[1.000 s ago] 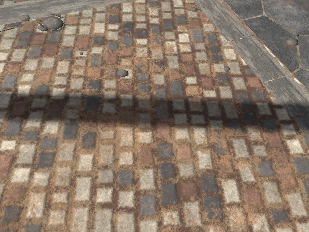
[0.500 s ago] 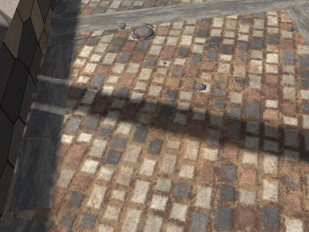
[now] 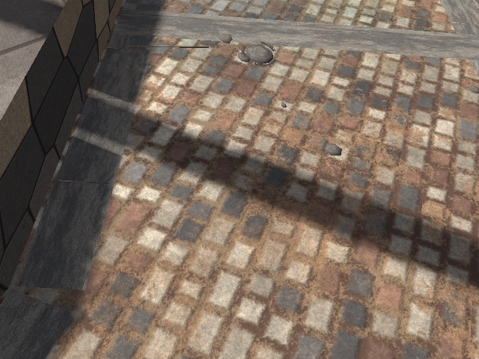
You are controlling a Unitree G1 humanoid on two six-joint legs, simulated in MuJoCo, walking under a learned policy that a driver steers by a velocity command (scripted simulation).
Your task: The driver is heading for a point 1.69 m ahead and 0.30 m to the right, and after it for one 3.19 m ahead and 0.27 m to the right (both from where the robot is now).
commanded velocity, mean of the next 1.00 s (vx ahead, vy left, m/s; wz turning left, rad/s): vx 0.31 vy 0.00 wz -0.24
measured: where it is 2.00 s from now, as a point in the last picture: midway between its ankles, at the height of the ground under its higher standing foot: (307, 263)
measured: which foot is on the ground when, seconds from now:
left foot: down 0.00-0.28, up 0.30-0.76, down 0.78-1.00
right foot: up 0.00-0.26, down 0.28-0.80, up 0.82-1.00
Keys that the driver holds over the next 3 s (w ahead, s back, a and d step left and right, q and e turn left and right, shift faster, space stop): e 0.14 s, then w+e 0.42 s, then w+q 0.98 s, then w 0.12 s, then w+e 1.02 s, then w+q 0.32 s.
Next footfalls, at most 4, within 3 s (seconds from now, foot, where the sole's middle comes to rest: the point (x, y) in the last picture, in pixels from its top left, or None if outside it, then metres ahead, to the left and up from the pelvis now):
0.28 right None -0.03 -0.11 -0.78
0.78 left None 0.37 -0.07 -0.78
1.28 right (351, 326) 0.61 -0.31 -0.78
1.80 left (270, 248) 0.85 -0.08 -0.78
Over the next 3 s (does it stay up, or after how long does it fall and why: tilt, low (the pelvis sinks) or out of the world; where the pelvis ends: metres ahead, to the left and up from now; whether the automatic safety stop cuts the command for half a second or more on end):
stays up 1.37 -0.23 -0.01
